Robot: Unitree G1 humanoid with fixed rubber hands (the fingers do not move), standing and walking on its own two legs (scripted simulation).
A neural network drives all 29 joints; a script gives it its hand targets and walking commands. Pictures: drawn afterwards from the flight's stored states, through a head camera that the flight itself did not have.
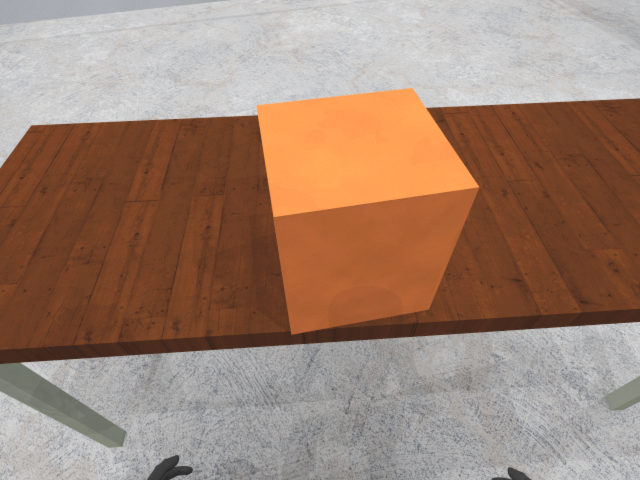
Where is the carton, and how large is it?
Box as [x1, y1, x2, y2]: [256, 88, 478, 334]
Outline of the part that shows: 412,88 256,105 291,334 428,309 478,186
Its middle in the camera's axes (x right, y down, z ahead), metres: +0.04 -0.03 +0.54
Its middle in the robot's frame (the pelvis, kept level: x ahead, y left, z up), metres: +0.43 -0.01 +0.08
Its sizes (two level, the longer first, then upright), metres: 0.210 0.200 0.250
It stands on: a table, 0.71 m high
